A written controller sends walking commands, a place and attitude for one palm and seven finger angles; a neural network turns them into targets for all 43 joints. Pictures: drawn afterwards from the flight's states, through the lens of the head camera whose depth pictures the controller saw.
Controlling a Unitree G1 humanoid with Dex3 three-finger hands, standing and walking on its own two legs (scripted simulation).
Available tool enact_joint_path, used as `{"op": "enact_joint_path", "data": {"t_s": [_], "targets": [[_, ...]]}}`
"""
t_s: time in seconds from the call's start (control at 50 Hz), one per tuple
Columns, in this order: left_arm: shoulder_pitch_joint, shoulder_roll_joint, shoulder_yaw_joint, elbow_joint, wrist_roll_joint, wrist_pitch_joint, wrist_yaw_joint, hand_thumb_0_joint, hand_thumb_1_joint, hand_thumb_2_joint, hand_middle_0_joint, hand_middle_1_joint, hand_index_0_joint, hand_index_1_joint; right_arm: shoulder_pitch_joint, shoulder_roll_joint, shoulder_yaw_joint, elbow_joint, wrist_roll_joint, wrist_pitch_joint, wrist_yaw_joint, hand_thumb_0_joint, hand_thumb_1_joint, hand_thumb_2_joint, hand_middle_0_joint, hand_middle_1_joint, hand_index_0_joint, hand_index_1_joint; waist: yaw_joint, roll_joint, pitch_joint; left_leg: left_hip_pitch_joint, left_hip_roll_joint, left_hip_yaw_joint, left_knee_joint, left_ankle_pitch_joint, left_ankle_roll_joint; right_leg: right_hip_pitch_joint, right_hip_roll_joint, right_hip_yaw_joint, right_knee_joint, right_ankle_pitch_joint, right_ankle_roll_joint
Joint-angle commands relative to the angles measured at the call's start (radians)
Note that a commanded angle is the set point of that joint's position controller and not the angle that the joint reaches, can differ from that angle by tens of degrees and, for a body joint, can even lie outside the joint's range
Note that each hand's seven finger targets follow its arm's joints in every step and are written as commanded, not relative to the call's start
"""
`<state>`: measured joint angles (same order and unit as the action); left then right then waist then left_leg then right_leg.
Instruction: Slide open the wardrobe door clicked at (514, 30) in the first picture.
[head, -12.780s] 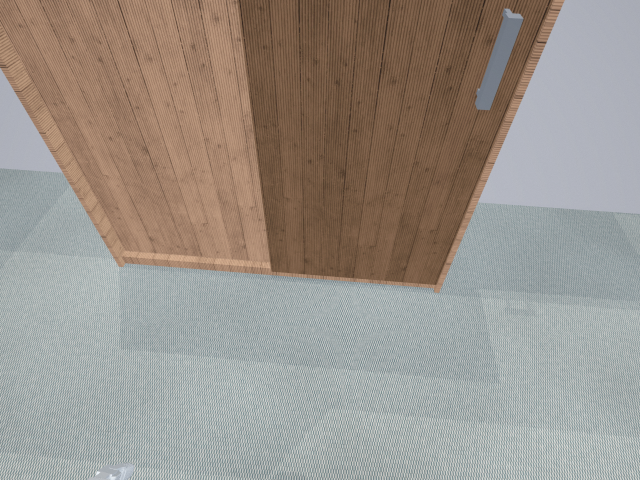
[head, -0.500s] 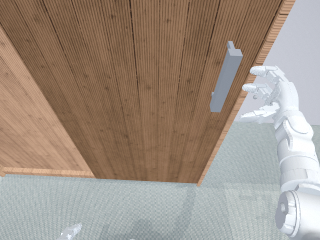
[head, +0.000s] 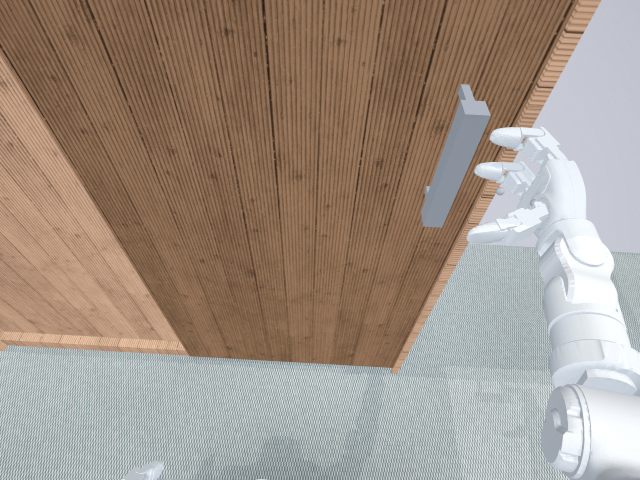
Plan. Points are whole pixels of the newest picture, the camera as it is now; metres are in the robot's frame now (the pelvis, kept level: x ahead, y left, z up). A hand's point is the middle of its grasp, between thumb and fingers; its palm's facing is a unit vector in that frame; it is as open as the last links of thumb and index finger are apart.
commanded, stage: feel for the door with the fingertips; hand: right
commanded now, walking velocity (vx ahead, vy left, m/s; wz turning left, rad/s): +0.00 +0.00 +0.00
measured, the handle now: (447, 160) +0.50 -0.10 +0.14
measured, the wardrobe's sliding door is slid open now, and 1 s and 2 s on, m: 0.00 0.00 0.00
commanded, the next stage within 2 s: slide the fingers in behind the handle in 0.74 s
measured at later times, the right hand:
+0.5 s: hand (473, 183) +0.45 -0.13 +0.15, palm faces -0.07 +1.00 -0.02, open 14.0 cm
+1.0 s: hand (478, 181) +0.46 -0.13 +0.14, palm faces -0.07 +1.00 -0.02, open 13.7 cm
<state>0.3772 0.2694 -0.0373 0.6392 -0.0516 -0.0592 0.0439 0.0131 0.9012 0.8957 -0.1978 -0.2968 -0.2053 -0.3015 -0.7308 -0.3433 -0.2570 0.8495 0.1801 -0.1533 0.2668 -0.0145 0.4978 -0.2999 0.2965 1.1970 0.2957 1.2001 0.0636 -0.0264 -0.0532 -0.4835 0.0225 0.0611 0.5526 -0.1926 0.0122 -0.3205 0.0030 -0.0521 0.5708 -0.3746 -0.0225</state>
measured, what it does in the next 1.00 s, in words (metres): stands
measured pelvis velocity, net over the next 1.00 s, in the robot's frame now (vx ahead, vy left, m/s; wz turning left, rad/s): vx -0.02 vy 0.01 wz -0.01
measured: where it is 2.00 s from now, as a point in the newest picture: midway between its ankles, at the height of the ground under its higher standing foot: outside the picture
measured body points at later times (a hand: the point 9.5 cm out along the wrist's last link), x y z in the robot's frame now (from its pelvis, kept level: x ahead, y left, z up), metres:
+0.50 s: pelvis -0.01 +0.01 +0.00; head +0.03 +0.02 +0.45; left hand +0.07 +0.26 -0.12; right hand +0.45 -0.18 +0.15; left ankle +0.05 +0.11 -0.73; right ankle -0.06 -0.10 -0.73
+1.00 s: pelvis -0.02 +0.01 +0.00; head +0.04 +0.01 +0.44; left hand +0.03 +0.27 -0.12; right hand +0.46 -0.19 +0.15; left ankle +0.05 +0.11 -0.73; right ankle -0.06 -0.10 -0.73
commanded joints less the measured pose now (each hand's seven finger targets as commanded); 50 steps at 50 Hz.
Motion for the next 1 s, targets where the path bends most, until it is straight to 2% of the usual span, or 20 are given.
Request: {"op": "enact_joint_path", "data": {"t_s": [0.0, 0.04, 0.06, 0.1, 0.12, 0.16, 0.22, 0.26, 0.3, 0.38, 0.48, 0.56, 0.6, 0.64, 0.68, 0.72, 0.84, 0.88, 0.9, 0.98], "targets": [[0.012, 0.143, 0.048, -0.106, 0.001, -0.044, 0.005, 0.000, 0.900, 0.900, -0.200, -0.300, -0.200, -0.300, -0.467, -0.139, 0.016, -0.203, 0.015, -0.032, -0.013, 0.000, 0.500, -0.300, 0.300, 1.200, 0.300, 1.200, 0.014, 0.008, -0.289, 0.295, -0.017, -0.026, -0.014, 0.272, 0.020, -0.034, -0.008, 0.040, -0.082, 0.328, 0.004], [0.014, 0.142, 0.049, -0.103, 0.005, -0.046, 0.004, 0.000, 0.900, 0.900, -0.200, -0.300, -0.200, -0.300, -0.498, -0.163, -0.005, -0.222, 0.003, -0.036, -0.037, 0.000, 0.500, -0.300, 0.300, 1.200, 0.300, 1.200, 0.007, 0.004, -0.316, 0.299, -0.017, -0.028, -0.008, 0.259, 0.021, -0.029, -0.006, 0.048, -0.083, 0.319, 0.006], [0.010, 0.136, 0.048, -0.106, 0.005, -0.047, 0.003, 0.000, 0.900, 0.900, -0.200, -0.300, -0.200, -0.300, -0.498, -0.143, 0.004, -0.216, 0.005, -0.038, -0.046, 0.000, 0.500, -0.300, 0.300, 1.200, 0.300, 1.200, 0.009, 0.019, -0.317, 0.302, -0.017, -0.029, -0.011, 0.251, 0.020, -0.031, -0.004, 0.046, -0.084, 0.304, 0.004], [0.012, 0.139, 0.050, -0.103, 0.010, -0.048, 0.004, 0.000, 0.900, 0.900, -0.200, -0.300, -0.200, -0.300, -0.529, -0.166, -0.013, -0.230, 0.002, -0.054, -0.065, 0.000, 0.500, -0.300, 0.300, 1.200, 0.300, 1.200, 0.009, 0.056, -0.337, 0.333, -0.015, -0.032, -0.009, 0.261, 0.017, -0.039, -0.004, 0.045, -0.083, 0.304, 0.000], [0.004, 0.135, 0.049, -0.106, 0.009, -0.050, 0.005, 0.000, 0.900, 0.900, -0.200, -0.300, -0.200, -0.300, -0.520, -0.176, -0.026, -0.236, -0.002, -0.060, -0.070, 0.000, 0.500, -0.300, 0.300, 1.200, 0.300, 1.200, -0.002, 0.026, -0.352, 0.344, -0.015, -0.040, -0.005, 0.270, 0.019, -0.038, -0.001, 0.041, -0.081, 0.306, 0.000], [-0.001, 0.126, 0.044, -0.104, 0.009, -0.055, 0.003, 0.000, 0.900, 0.900, -0.200, -0.300, -0.200, -0.300, -0.541, -0.126, 0.019, -0.236, -0.012, -0.070, -0.078, 0.000, 0.500, -0.300, 0.300, 1.200, 0.300, 1.200, 0.005, -0.009, -0.342, 0.326, -0.015, -0.035, -0.002, 0.279, 0.021, -0.023, -0.001, 0.043, -0.084, 0.322, 0.006], [0.002, 0.132, 0.045, -0.101, 0.009, -0.052, 0.004, 0.000, 0.900, 0.900, -0.200, -0.300, -0.200, -0.300, -0.534, -0.145, 0.000, -0.192, -0.017, -0.072, -0.093, 0.000, 0.500, -0.300, 0.300, 1.200, 0.300, 1.200, 0.006, 0.062, -0.331, 0.340, -0.015, -0.036, -0.003, 0.266, 0.017, -0.053, -0.001, 0.043, -0.089, 0.294, 0.001], [-0.007, 0.127, 0.044, -0.105, 0.009, -0.053, 0.004, 0.000, 0.900, 0.900, -0.200, -0.300, -0.200, -0.300, -0.535, -0.147, -0.005, -0.191, -0.026, -0.074, -0.098, 0.000, 0.500, -0.300, 0.300, 1.200, 0.300, 1.200, -0.003, 0.000, -0.343, 0.338, -0.012, -0.043, 0.000, 0.280, 0.019, -0.042, 0.002, 0.034, -0.085, 0.304, 0.003], [0.007, 0.135, 0.043, -0.096, 0.011, -0.048, 0.007, 0.000, 0.900, 0.900, -0.200, -0.300, -0.200, -0.300, -0.544, -0.203, -0.045, -0.145, -0.034, -0.075, -0.106, 0.000, 0.500, -0.300, 0.300, 1.200, 0.300, 1.200, -0.003, 0.057, -0.331, 0.354, -0.013, -0.044, -0.003, 0.270, 0.018, -0.071, 0.002, 0.037, -0.085, 0.285, -0.001], [0.007, 0.130, 0.043, -0.101, 0.010, -0.050, 0.008, 0.000, 0.900, 0.900, -0.200, -0.300, -0.200, -0.300, -0.572, -0.164, -0.017, -0.130, -0.030, -0.087, -0.096, 0.000, 0.500, -0.300, 0.300, 1.200, 0.300, 1.200, 0.008, 0.052, -0.343, 0.353, -0.014, -0.048, -0.003, 0.284, 0.016, -0.067, 0.003, 0.029, -0.084, 0.281, -0.002], [0.027, 0.139, 0.041, -0.088, 0.008, -0.050, 0.012, 0.000, 0.900, 0.900, -0.200, -0.300, -0.200, -0.300, -0.614, -0.183, -0.021, -0.047, -0.028, -0.093, -0.073, 0.000, 0.500, -0.300, 0.300, 1.200, 0.300, 1.200, 0.027, 0.065, -0.305, 0.324, -0.013, -0.050, -0.010, 0.243, 0.014, -0.104, 0.005, 0.030, -0.081, 0.229, -0.005], [0.042, 0.142, 0.046, -0.084, 0.012, -0.056, 0.010, 0.000, 0.900, 0.900, -0.200, -0.300, -0.200, -0.300, -0.656, -0.218, -0.042, -0.067, -0.025, -0.122, -0.060, 0.000, 0.500, -0.300, 0.300, 1.200, 0.300, 1.200, 0.025, 0.020, -0.380, 0.346, -0.013, -0.059, 0.002, 0.267, 0.016, -0.087, 0.008, 0.029, -0.066, 0.253, -0.005], [0.050, 0.147, 0.046, -0.083, 0.012, -0.055, 0.009, 0.000, 0.900, 0.900, -0.200, -0.300, -0.200, -0.300, -0.639, -0.207, -0.032, -0.041, -0.020, -0.126, -0.051, 0.000, 0.500, -0.300, 0.300, 1.200, 0.300, 1.200, 0.029, 0.057, -0.368, 0.344, -0.017, -0.051, 0.006, 0.268, 0.016, -0.101, 0.006, 0.035, -0.066, 0.259, -0.005], [0.054, 0.146, 0.048, -0.076, 0.011, -0.056, 0.007, 0.000, 0.900, 0.900, -0.200, -0.300, -0.200, -0.300, -0.673, -0.217, -0.037, -0.053, -0.018, -0.133, -0.049, 0.000, 0.500, -0.300, 0.300, 1.200, 0.300, 1.200, 0.032, 0.011, -0.368, 0.326, -0.016, -0.054, 0.005, 0.260, 0.016, -0.092, 0.007, 0.033, -0.061, 0.251, -0.003], [0.058, 0.146, 0.048, -0.072, 0.011, -0.058, 0.005, 0.000, 0.900, 0.900, -0.200, -0.300, -0.200, -0.300, -0.687, -0.194, -0.013, -0.044, -0.021, -0.134, -0.050, 0.000, 0.500, -0.300, 0.300, 1.200, 0.300, 1.200, 0.041, 0.025, -0.356, 0.311, -0.018, -0.050, 0.003, 0.253, 0.015, -0.095, 0.006, 0.037, -0.064, 0.244, -0.004], [0.065, 0.150, 0.049, -0.065, 0.012, -0.058, 0.005, 0.000, 0.900, 0.900, -0.200, -0.300, -0.200, -0.300, -0.712, -0.217, -0.027, -0.031, -0.021, -0.137, -0.056, 0.000, 0.500, -0.300, 0.300, 1.200, 0.300, 1.200, 0.046, 0.022, -0.351, 0.308, -0.017, -0.052, 0.000, 0.233, 0.014, -0.107, 0.007, 0.040, -0.064, 0.226, -0.005], [0.085, 0.151, 0.050, -0.048, 0.016, -0.068, 0.001, 0.000, 0.900, 0.900, -0.200, -0.300, -0.200, -0.300, -0.778, -0.169, 0.018, 0.002, -0.031, -0.148, -0.063, 0.000, 0.500, -0.300, 0.300, 1.200, 0.300, 1.200, 0.071, -0.012, -0.347, 0.241, -0.021, -0.045, -0.001, 0.189, 0.014, -0.082, 0.005, 0.052, -0.059, 0.207, 0.000], [0.095, 0.158, 0.051, -0.043, 0.018, -0.070, 0.001, 0.000, 0.900, 0.900, -0.200, -0.300, -0.200, -0.300, -0.758, -0.208, -0.015, 0.033, -0.030, -0.151, -0.067, 0.000, 0.500, -0.300, 0.300, 1.200, 0.300, 1.200, 0.065, 0.042, -0.345, 0.260, -0.021, -0.045, 0.000, 0.174, 0.013, -0.113, 0.005, 0.055, -0.062, 0.185, -0.001], [0.091, 0.158, 0.051, -0.049, 0.019, -0.071, -0.001, 0.000, 0.900, 0.900, -0.200, -0.300, -0.200, -0.300, -0.746, -0.179, 0.009, 0.030, -0.028, -0.154, -0.061, 0.000, 0.500, -0.300, 0.300, 1.200, 0.300, 1.200, 0.066, 0.045, -0.355, 0.262, -0.021, -0.045, 0.001, 0.178, 0.014, -0.107, 0.005, 0.052, -0.060, 0.189, -0.004], [0.085, 0.160, 0.048, -0.057, 0.018, -0.071, -0.003, 0.000, 0.900, 0.900, -0.200, -0.300, -0.200, -0.300, -0.710, -0.232, -0.038, 0.048, -0.027, -0.156, -0.050, 0.000, 0.500, -0.300, 0.300, 1.200, 0.300, 1.200, 0.045, 0.033, -0.347, 0.282, -0.018, -0.051, 0.008, 0.171, 0.017, -0.146, 0.008, 0.048, -0.061, 0.170, -0.002]]}}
